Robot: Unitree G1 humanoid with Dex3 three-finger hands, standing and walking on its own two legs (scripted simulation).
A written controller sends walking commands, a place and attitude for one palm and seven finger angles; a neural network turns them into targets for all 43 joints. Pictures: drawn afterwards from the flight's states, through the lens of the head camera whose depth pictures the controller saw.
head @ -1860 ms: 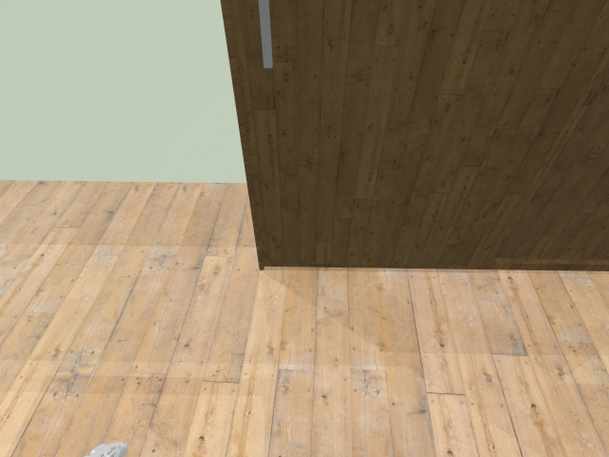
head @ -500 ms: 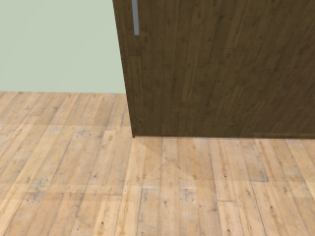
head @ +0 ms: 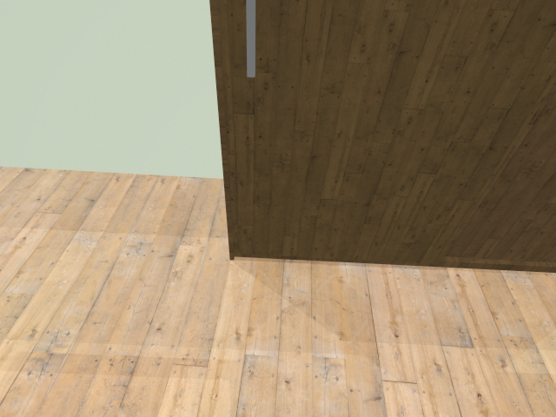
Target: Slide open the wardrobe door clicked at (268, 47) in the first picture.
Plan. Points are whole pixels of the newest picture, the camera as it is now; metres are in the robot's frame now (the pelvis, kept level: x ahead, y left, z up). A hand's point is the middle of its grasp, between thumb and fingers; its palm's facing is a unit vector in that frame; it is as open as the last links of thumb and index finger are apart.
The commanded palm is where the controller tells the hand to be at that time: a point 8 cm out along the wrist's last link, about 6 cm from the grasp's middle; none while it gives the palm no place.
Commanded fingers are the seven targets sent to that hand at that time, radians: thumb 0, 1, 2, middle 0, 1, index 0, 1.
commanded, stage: take the last steps up to it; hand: left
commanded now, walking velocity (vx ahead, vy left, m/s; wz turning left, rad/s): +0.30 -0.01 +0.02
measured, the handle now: (251, 15) +0.90 +0.14 +0.25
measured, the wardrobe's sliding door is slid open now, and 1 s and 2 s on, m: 0.00 0.00 0.00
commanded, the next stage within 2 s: come to a stop and stand still in 1.02 s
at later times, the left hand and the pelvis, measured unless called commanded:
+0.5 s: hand (212, 359) +0.27 +0.14 -0.17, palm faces +0.01 -0.98 -0.21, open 7.4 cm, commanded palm none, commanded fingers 0.00 0.90 0.90 -0.20 -0.30 -0.20 -0.30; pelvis +0.16 -0.05 -0.01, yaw +0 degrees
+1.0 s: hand (202, 374) +0.24 +0.15 -0.18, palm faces +0.13 -0.98 -0.11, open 7.4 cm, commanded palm none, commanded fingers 0.00 0.90 0.90 -0.20 -0.30 -0.20 -0.30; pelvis +0.34 +0.00 +0.00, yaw +1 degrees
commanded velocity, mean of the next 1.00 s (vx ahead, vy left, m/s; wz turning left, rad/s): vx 0.27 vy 0.00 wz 0.04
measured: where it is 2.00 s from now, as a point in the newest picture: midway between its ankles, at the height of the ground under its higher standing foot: (270, 410)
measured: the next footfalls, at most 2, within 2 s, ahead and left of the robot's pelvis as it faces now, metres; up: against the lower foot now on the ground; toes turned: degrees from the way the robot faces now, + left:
right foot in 0.40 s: +0.27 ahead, -0.13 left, +0.00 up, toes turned -9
left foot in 0.88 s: +0.40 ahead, +0.09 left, +0.00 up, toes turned +11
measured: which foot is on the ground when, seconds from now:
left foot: down 0.00-0.40, up 0.42-0.86, down 0.88-1.00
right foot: down 0.00-0.02, up 0.04-0.38, down 0.40-0.90, up 0.92-1.00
